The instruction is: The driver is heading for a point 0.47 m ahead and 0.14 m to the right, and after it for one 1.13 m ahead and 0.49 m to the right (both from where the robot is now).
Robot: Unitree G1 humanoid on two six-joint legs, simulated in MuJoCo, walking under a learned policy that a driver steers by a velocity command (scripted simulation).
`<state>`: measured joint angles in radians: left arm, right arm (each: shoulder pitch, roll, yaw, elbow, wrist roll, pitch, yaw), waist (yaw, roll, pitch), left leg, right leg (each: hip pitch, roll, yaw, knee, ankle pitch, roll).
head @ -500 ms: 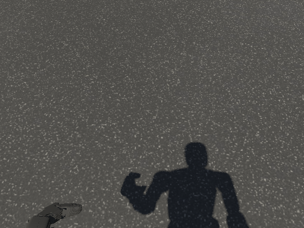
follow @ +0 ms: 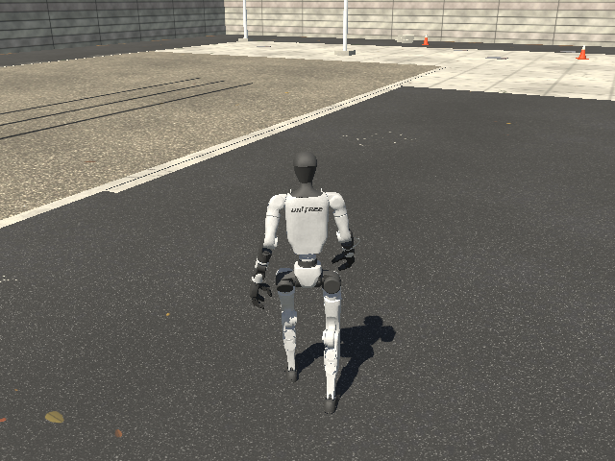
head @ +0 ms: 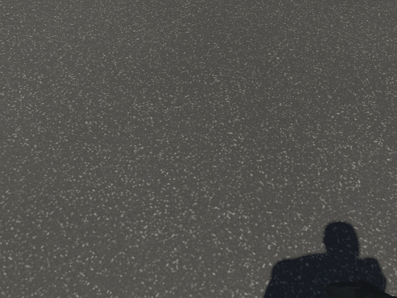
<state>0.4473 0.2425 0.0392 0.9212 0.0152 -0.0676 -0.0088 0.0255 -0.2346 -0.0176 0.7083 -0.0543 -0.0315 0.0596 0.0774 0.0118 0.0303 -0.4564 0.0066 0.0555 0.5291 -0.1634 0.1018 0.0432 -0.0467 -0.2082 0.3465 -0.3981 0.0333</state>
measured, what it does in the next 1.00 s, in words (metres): walks ahead, turning right: right foot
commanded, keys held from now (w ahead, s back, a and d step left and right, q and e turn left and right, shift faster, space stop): w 0.16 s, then w+e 0.36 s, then e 0.48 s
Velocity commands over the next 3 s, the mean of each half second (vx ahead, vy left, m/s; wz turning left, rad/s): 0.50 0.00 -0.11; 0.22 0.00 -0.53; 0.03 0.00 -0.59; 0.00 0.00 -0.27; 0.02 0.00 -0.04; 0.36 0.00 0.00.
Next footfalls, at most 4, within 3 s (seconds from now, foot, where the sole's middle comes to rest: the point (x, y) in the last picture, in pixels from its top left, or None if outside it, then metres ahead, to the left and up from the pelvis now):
0.56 right None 0.44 -0.10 -0.77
1.10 left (208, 257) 0.59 0.04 -0.77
1.56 right None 0.41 -0.11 -0.77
2.00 left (207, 271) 0.54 0.04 -0.77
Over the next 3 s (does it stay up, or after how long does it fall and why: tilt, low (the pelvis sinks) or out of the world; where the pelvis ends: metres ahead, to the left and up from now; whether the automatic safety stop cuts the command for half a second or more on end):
stays up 0.52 -0.16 0.01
